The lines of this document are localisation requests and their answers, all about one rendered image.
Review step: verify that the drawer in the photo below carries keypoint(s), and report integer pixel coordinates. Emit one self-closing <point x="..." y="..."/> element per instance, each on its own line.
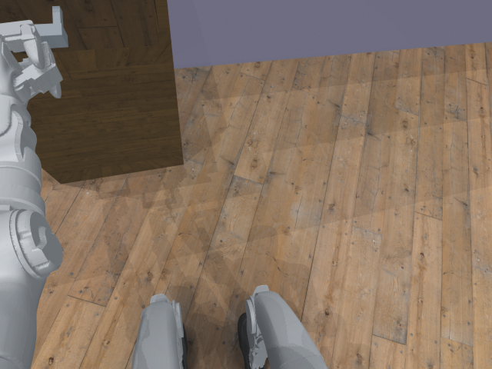
<point x="90" y="24"/>

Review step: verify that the handle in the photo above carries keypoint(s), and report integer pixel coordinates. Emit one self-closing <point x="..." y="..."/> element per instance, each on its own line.
<point x="54" y="34"/>

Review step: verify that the cabinet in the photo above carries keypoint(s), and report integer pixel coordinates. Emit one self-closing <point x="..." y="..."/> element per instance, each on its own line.
<point x="118" y="111"/>

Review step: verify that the left robot thigh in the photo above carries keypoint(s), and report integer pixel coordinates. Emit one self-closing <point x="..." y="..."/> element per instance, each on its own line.
<point x="159" y="332"/>

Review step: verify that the right robot shin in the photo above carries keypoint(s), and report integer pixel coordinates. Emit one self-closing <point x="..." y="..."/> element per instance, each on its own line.
<point x="257" y="353"/>

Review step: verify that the robot left upper arm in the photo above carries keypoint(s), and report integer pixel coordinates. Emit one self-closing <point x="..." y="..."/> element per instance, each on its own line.
<point x="29" y="252"/>

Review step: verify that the robot left forearm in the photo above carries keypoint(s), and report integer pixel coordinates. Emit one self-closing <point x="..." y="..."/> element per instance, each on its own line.
<point x="20" y="167"/>

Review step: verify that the robot left hand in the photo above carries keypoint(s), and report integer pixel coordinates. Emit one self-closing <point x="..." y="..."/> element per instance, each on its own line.
<point x="37" y="73"/>

